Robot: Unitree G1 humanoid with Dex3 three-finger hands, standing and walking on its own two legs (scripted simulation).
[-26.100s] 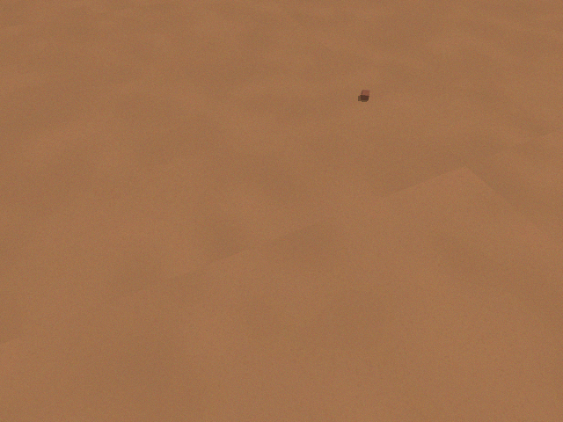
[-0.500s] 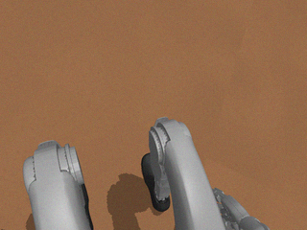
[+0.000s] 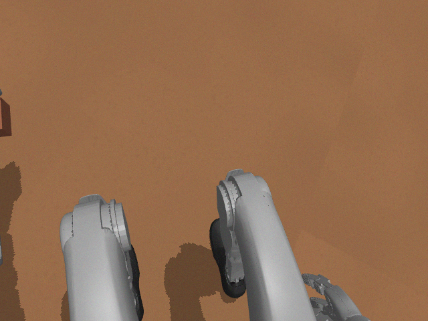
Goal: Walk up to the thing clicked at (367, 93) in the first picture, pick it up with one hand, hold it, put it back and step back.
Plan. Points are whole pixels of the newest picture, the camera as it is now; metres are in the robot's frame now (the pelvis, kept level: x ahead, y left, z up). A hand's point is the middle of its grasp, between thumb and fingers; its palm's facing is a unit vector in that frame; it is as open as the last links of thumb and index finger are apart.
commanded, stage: lift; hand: left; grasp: from above
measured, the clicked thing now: out of the picture +0.49 +0.35 -0.18
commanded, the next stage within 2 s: hold in 1.44 s
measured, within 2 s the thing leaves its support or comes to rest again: neither
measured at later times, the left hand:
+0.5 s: hand out of the picture +0.39 +0.34 +0.03, palm faces -0.39 -0.15 -0.91, open 8.4 cm
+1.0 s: hand out of the picture +0.34 +0.29 +0.22, palm faces -0.42 -0.17 -0.89, open 8.5 cm
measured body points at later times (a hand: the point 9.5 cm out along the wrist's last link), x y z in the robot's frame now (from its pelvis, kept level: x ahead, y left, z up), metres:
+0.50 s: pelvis +0.00 +0.00 +0.12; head +0.18 +0.05 +0.53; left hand +0.41 +0.34 +0.08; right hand +0.14 -0.26 +0.00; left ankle +0.08 +0.13 -0.32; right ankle +0.11 -0.13 -0.32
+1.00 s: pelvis +0.03 +0.00 +0.30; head +0.12 +0.02 +0.74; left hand +0.36 +0.30 +0.27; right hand +0.17 -0.25 +0.18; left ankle +0.08 +0.13 -0.32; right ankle +0.10 -0.13 -0.32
